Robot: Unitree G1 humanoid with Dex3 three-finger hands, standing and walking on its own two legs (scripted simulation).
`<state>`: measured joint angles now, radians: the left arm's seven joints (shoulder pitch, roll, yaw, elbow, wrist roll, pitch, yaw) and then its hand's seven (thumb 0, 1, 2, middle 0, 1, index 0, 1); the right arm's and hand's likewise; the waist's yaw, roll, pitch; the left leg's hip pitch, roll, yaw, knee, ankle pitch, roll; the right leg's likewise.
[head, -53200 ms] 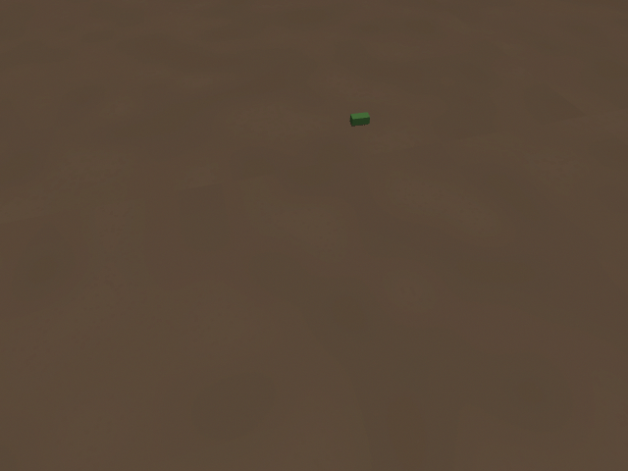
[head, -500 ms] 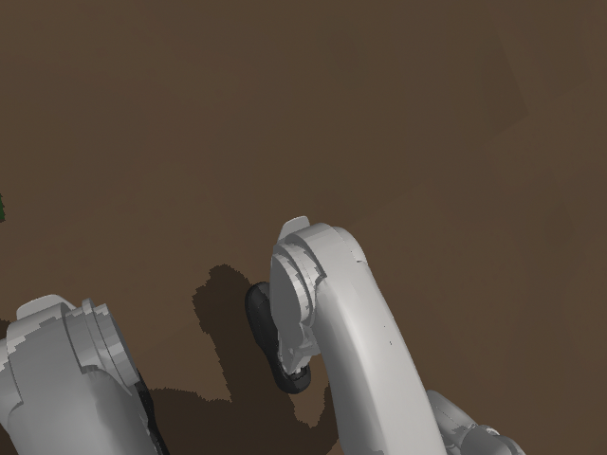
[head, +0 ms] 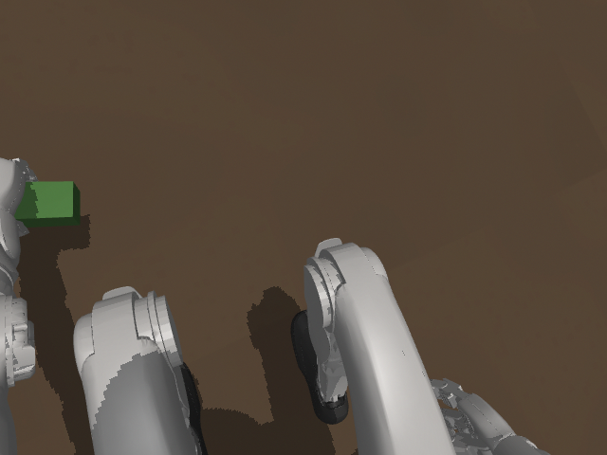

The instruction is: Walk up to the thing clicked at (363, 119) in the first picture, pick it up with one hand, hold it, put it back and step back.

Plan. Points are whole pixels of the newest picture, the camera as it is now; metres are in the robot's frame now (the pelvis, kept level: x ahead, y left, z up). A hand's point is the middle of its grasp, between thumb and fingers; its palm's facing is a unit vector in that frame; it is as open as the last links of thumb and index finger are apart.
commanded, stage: settle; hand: left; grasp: from above
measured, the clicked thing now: (35, 204) +0.46 +0.30 -0.21
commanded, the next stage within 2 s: lift in 0.16 s
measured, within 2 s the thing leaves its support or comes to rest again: neither
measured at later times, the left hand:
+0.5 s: hand out of the picture +0.43 +0.32 -0.11, palm faces -0.45 -0.10 -0.89, open 7.8 cm
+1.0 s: hand out of the picture +0.36 +0.32 +0.05, palm faces -0.42 -0.11 -0.90, open 7.9 cm
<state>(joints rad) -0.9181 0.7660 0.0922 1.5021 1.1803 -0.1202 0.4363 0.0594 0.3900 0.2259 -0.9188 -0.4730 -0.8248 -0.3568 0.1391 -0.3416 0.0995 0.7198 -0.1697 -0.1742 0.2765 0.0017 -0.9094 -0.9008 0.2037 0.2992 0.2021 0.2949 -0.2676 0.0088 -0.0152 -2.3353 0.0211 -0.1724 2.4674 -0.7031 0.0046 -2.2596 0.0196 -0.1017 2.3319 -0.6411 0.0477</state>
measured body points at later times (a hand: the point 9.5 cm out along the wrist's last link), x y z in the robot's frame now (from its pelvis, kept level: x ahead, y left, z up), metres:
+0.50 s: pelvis +0.00 +0.00 +0.03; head +0.22 +0.06 +0.42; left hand +0.45 +0.32 -0.06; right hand +0.07 -0.27 -0.08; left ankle +0.07 +0.13 -0.29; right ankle +0.11 -0.12 -0.29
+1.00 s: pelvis -0.01 +0.00 +0.15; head +0.16 +0.05 +0.56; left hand +0.37 +0.32 +0.10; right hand +0.14 -0.26 +0.03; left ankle +0.07 +0.12 -0.29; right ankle +0.11 -0.12 -0.29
